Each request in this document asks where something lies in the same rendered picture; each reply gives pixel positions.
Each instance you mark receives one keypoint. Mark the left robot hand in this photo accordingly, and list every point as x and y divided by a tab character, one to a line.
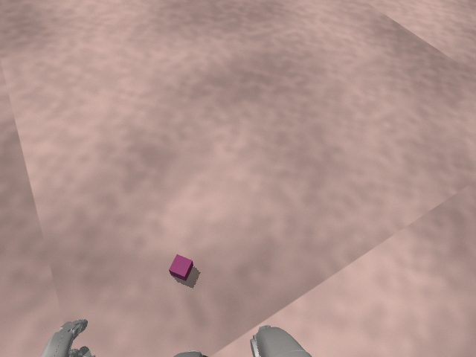
59	344

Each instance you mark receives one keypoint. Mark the cube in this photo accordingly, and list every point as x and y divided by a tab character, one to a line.
181	267

